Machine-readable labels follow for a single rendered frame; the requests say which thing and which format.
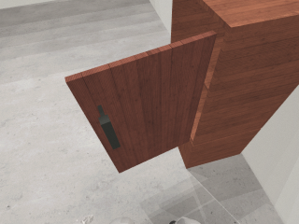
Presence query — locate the left robot hand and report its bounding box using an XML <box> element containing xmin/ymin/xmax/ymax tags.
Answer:
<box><xmin>73</xmin><ymin>215</ymin><xmax>93</xmax><ymax>224</ymax></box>

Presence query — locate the handle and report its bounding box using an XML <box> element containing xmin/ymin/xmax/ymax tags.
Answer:
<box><xmin>97</xmin><ymin>105</ymin><xmax>121</xmax><ymax>150</ymax></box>

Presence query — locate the cupboard door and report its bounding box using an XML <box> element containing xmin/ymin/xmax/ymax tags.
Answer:
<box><xmin>64</xmin><ymin>30</ymin><xmax>217</xmax><ymax>174</ymax></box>

